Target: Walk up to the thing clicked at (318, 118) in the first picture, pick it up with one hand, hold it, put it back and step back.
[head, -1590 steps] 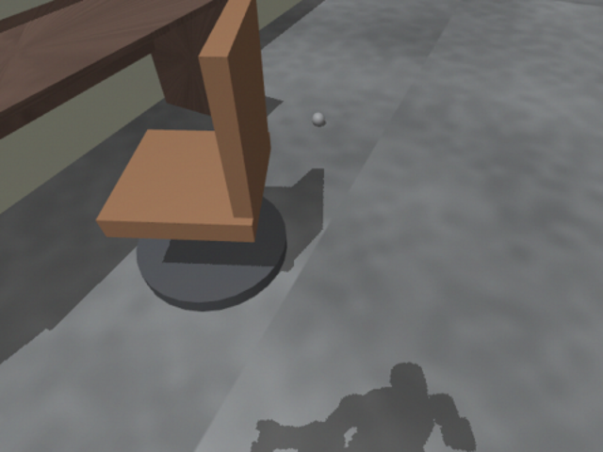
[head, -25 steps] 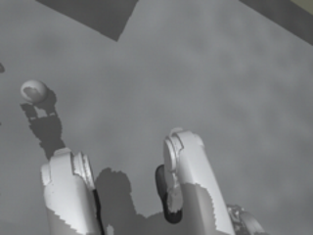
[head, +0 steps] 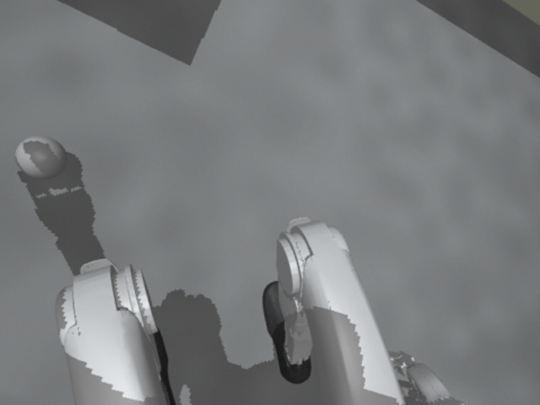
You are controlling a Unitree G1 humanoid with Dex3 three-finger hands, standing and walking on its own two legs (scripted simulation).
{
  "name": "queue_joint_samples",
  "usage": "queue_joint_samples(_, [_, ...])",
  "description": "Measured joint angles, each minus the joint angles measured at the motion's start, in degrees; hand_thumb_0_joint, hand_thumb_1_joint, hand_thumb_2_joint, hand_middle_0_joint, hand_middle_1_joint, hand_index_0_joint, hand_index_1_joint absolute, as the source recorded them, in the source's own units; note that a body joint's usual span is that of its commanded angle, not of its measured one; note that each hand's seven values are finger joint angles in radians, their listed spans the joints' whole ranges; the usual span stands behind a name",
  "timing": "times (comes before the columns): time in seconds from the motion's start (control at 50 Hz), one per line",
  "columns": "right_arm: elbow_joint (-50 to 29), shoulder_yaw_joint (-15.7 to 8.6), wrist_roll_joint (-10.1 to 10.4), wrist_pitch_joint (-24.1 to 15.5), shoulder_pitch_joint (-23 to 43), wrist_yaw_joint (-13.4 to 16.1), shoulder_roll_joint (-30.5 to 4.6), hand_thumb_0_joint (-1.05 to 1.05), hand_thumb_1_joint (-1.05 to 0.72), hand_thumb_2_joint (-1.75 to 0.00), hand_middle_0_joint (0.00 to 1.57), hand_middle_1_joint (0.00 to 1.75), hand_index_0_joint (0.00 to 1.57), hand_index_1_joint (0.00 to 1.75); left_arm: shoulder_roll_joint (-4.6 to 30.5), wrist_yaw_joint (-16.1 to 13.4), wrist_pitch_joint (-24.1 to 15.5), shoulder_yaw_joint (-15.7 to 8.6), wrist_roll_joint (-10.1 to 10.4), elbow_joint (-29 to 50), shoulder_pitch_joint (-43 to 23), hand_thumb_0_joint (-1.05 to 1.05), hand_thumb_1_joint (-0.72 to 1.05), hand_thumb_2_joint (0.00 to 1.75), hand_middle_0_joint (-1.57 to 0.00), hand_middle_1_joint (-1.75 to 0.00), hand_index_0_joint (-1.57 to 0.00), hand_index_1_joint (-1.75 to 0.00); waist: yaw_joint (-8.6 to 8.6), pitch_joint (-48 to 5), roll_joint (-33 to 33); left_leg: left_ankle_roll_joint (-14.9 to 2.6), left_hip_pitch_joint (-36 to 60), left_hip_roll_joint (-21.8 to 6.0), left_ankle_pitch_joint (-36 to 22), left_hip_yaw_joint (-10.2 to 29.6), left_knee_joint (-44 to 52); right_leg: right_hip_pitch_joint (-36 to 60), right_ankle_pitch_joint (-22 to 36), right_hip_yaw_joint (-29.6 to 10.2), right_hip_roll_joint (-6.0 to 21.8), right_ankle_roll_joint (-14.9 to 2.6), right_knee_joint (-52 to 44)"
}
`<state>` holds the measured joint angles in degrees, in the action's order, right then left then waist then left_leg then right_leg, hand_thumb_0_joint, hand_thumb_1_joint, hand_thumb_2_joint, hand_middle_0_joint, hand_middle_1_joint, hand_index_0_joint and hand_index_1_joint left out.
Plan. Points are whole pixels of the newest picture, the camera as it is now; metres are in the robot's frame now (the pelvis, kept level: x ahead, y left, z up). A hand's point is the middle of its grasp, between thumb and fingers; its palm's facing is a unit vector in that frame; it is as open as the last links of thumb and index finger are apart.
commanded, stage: rise first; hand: left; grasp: from above
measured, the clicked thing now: (42, 157) +0.51 +0.30 -0.29
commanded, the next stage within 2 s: approach in 1.12 s
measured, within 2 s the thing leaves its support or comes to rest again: neither
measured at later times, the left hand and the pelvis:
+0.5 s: hand out of the picture +0.47 +0.34 -0.18, palm faces -0.44 -0.09 -0.89, open 14.1 cm; pelvis +0.00 +0.00 -0.01, yaw +0 degrees
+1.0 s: hand out of the picture +0.47 +0.34 -0.17, palm faces -0.44 -0.09 -0.89, open 14.1 cm; pelvis +0.00 +0.00 -0.01, yaw -1 degrees
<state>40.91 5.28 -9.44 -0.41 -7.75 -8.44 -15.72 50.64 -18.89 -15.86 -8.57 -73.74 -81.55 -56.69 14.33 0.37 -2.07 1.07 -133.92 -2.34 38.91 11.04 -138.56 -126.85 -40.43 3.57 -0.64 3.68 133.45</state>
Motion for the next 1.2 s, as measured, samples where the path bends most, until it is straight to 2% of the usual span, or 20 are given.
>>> queue_joint_samples(0.3, [-0.27,0.68,0.16,-0.43,-0.18,-0.42,-0.08,0.00,-0.92,-0.90,0.20,0.30,0.20,0.30,0.41,-0.73,0.71,0.65,-0.36,-1.45,-1.41,0.00,-0.56,1.02,-0.08,-1.05,-0.08,-1.05,0.80,0.38,-0.17,-0.06,-0.62,0.23,-0.02,0.14,-0.58,-0.38,-0.09,0.05,0.05,0.14,0.45])
queue_joint_samples(0.64, [-0.79,1.91,-0.26,-0.87,-0.54,-0.68,-0.52,0.00,-0.92,-0.90,0.20,0.30,0.20,0.30,2.07,-0.72,0.81,-0.25,-0.17,-2.44,-2.16,0.00,-0.55,1.02,-0.09,-1.04,-0.09,-1.04,1.85,1.80,-0.39,0.18,-1.03,0.25,-0.26,0.81,-1.40,-0.82,0.41,0.47,-0.24,0.21,1.00])
queue_joint_samples(0.96, [-1.15,2.12,-0.02,-0.66,-0.80,-1.01,-0.58,0.00,-0.91,-0.90,0.20,0.30,0.20,0.30,2.05,0.84,1.10,0.51,0.60,-0.87,-1.49,0.00,-0.55,1.02,-0.10,-1.03,-0.10,-1.03,1.58,1.40,-0.20,0.03,-0.92,0.34,-0.53,0.92,-1.27,-0.49,0.70,0.62,-0.24,0.26,0.64])
queue_joint_samples(1.2, [-1.30,2.05,0.35,-0.58,-0.69,-0.93,-0.53,0.00,-0.91,-0.90,0.20,0.30,0.20,0.30,1.73,1.02,0.92,1.37,0.17,-1.00,-1.50,0.00,-0.54,1.01,-0.11,-1.01,-0.11,-1.01,1.43,0.74,-0.22,-0.16,-0.73,0.44,-0.87,0.69,-0.94,-0.19,0.90,0.50,-0.13,0.16,0.34])
